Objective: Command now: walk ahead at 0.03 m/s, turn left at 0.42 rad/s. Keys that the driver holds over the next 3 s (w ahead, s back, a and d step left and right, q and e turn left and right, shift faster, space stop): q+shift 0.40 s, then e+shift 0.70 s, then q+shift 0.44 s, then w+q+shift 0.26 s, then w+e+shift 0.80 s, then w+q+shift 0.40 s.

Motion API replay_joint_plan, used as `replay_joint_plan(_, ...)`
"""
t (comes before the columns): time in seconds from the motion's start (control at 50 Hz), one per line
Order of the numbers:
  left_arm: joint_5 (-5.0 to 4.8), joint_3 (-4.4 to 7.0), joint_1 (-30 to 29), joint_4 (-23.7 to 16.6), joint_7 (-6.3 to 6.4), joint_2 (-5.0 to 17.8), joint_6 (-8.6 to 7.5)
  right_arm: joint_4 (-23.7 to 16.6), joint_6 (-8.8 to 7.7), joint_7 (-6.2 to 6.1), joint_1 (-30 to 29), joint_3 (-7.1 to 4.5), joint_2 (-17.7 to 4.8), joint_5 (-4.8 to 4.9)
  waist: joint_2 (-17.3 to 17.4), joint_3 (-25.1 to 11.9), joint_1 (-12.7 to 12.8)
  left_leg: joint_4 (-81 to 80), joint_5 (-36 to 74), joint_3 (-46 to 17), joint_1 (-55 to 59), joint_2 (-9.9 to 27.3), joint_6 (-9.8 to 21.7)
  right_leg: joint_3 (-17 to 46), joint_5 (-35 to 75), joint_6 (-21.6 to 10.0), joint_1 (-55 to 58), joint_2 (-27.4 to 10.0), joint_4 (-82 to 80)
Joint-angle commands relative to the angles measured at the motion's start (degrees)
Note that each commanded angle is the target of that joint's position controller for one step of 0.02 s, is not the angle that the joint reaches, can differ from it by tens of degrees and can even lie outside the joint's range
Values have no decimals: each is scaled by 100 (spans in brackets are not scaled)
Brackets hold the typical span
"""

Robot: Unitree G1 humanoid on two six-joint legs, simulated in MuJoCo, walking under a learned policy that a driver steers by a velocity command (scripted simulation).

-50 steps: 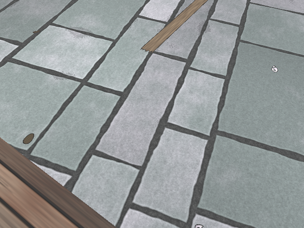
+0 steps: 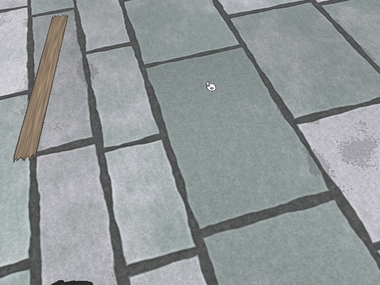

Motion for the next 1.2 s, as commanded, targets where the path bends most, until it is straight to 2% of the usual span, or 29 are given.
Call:
replay_joint_plan(0.02, 262, 534, 932, -54, 66, 1493, -44, -833, -197, -48, -699, -217, -658, 104, -1608, -727, 753, 1593, -2446, 179, -1597, -80, -130, 2159, 18, -1492, 1188, -2384, -1720)
replay_joint_plan(0.04, 292, 415, 501, -195, 98, 1164, -127, -739, -176, -73, -454, -354, -954, 31, -1271, -672, 571, 2912, -2413, 82, -1516, 248, -364, 2019, 673, -1604, 810, -2532, -1725)
replay_joint_plan(0.06, 216, 323, -34, -315, 137, 835, -199, -521, -82, -102, -42, -417, -999, 52, -1011, -595, 275, 3549, -2167, 73, -1404, 281, -441, 1419, 1030, -1319, 603, -2159, -1635)
replay_joint_plan(0.1, 26, 257, -470, -381, 166, 606, -281, -322, 114, -178, 389, -397, -800, -6, -889, -481, 127, 4443, -1649, 191, -1600, 430, -651, 607, 1744, -1057, 649, -1783, -1496)
replay_joint_plan(0.16, 3, 300, -163, -248, 213, 658, -232, -618, 176, -117, -53, -269, -501, 24, -724, -457, 347, 3907, -1065, 464, -1803, 745, -835, -32, 2077, -1102, 1065, -1620, -1415)
replay_joint_plan(0.22, 0, 436, 204, -102, 222, 959, -130, -944, 144, 77, -523, -108, -257, 15, -828, -645, 651, 2671, -1134, 666, -1404, 925, -791, -288, 2401, -1150, 1468, -1805, -1215)
replay_joint_plan(0.28, -61, 584, 285, -22, 138, 1281, -125, -1056, 149, 193, -478, -147, -457, 32, -975, -737, 636, 1850, -1293, 1016, -666, 814, -548, -484, 2803, -1081, 1326, -2048, -1045)
replay_joint_plan(0.34, -260, 635, 166, 43, 34, 1270, -224, -1035, 253, 191, -200, -259, -605, 29, -954, -742, 355, 718, -824, 1178, 117, 636, -182, -799, 2699, -696, 1174, -2116, -446)
replay_joint_plan(0.36, -286, 621, 307, 146, -8, 1128, -269, -940, 268, 127, 67, -344, -726, 6, -694, -831, 215, 135, -206, 1131, 812, 465, 24, -1129, 2426, -376, 849, -1915, 167)
replay_joint_plan(0.38, -179, 592, 544, 180, -49, 954, -327, -863, 254, 12, 551, -548, -1272, -6, 294, -1056, 55, -267, 1841, 204, 2141, 837, 424, -1527, 1370, 129, -253, -1413, 1535)
replay_joint_plan(0.4, 118, 423, 215, -308, -59, 550, -383, -1040, 186, -58, 520, -706, -2155, -128, 2205, -1213, 211, -338, 3766, -2556, 3100, 2459, 1765, -1385, -2244, 714, -2459, -348, 3297)
replay_joint_plan(0.42, 64, 479, -235, -257, -38, 869, -389, -1107, 48, 16, 538, -543, -1581, -270, 1219, -1894, -275, -524, 3599, -2532, 3032, 2809, 2211, -210, -2543, 644, -2577, -326, 4155)
replay_joint_plan(0.44, -129, 509, -253, -181, -17, 997, -336, -1059, -34, 24, 257, -404, -1293, -279, 783, -1630, -136, -504, 3254, -1776, 2665, 2612, 1930, -138, -2112, 505, -2498, -471, 4290)
replay_joint_plan(0.46, -156, 506, -44, -6, 41, 930, -278, -1029, -57, -22, -149, -324, -1009, -171, 394, -1395, 109, -429, 2710, -1199, 2355, 2236, 1508, -138, -1637, 435, -2413, -634, 3980)
replay_joint_plan(0.48, -108, 498, 73, 101, 91, 930, -223, -1036, -31, -61, -504, -216, -737, -71, 301, -1240, 241, -433, 2450, -857, 2055, 2022, 1251, -167, -1254, 453, -2239, -705, 3636)
replay_joint_plan(0.54, -125, 398, 764, 494, 32, 627, -106, -890, -86, -95, -977, 44, -229, -259, 473, -1250, 597, -646, 2284, 142, 1155, 1610, 1062, -344, -427, 587, -854, -655, 2853)
replay_joint_plan(0.58, -172, 324, 584, 425, 9, 564, -85, -780, -132, -103, -1012, 14, -326, -339, 580, -955, 425, -786, 1583, 353, 984, 1593, 1041, -331, -286, 595, -520, -644, 1942)
replay_joint_plan(0.64, -208, 417, 351, 136, -9, 991, -53, -619, -25, -163, -841, -192, -899, -303, 682, -595, 186, -989, 749, -56, 1170, 2081, 1345, -449, -672, 548, -911, -623, 1886)
replay_joint_plan(0.76, -210, 436, 557, -70, -74, 776, 22, -494, 21, -164, -1055, -244, -764, -206, 441, -476, 254, -872, 1288, 47, 1583, 2426, 1379, -587, -1108, 448, -1171, -772, 1809)
replay_joint_plan(0.86, -257, 498, 911, -206, -210, 686, 54, -433, 67, -158, -1258, -349, -830, -42, 482, -835, 518, -83, 1826, 751, 1793, 2353, 864, -1030, -370, 105, -314, -474, 325)
replay_joint_plan(0.88, -240, 559, 1128, -171, -180, 770, 51, -334, 71, -146, -1110, -352, -740, -4, 301, -873, 609, 425, 1330, 1081, 1506, 2147, 521, -968, 341, -83, 211, -329, -325)
replay_joint_plan(0.9, -218, 747, 1431, -159, -84, 1305, 31, -306, 44, -122, -928, -326, -538, -92, -682, -912, 623, 1709, 103, 1553, 514, 1583, -2, 139, 2083, -495, 1143, -801, -887)
replay_joint_plan(0.92, -97, 917, 1505, -342, -17, 2148, -52, -758, -6, -120, -1447, -194, -223, -332, -2288, -840, 583, 3391, -2947, 1479, -1620, 437, -611, 2743, 4190, -1694, 1994, -2245, -1043)
replay_joint_plan(0.94, 72, 834, 1678, -410, -81, 1847, -198, -808, -64, -130, -1891, -229, -402, -286, -1415, -1440, 992, 4352, -3403, 301, -1918, 299, -561, 2930, 3986, -2210, 2120, -2476, -1185)
replay_joint_plan(0.96, 45, 773, 1450, -383, -84, 1704, -304, -786, -90, -119, -1876, -259, -503, -157, -970, -1251, 805, 4554, -2941, 60, -2060, 401, -441, 2440, 3637, -1964, 2074, -2196, -1176)
replay_joint_plan(1.0, -231, 702, 821, -473, 12, 1434, -287, -621, -113, -188, -1669, -313, -643, -201, -444, -949, 478, 4092, -1938, -29, -2159, 567, -384, 1826, 3153, -1380, 1839, -1685, -1100)
replay_joint_plan(1.02, -275, 649, 658, -536, 72, 1340, -231, -580, -111, -194, -1599, -333, -658, -215, -529, -966, 379, 3989, -1670, -29, -1852, 539, -419, 1653, 3251, -1268, 1602, -1504, -1113)
replay_joint_plan(1.12, -199, 637, 655, -615, 184, 1395, -113, -348, -99, -149, -1312, -266, -491, -125, -627, -1084, 364, 3042, -983, 51, -1528, 261, -655, 1509, 3041, -1143, 1620, -1224, -1048)
replay_joint_plan(1.2, -18, 405, 561, -530, 168, 962, -105, -179, -34, -103, -1198, -187, -400, -90, -921, -1082, 512, 2370, -739, 253, -669, 612, -720, 1131, 2795, -1053, 1141, -1168, -1028)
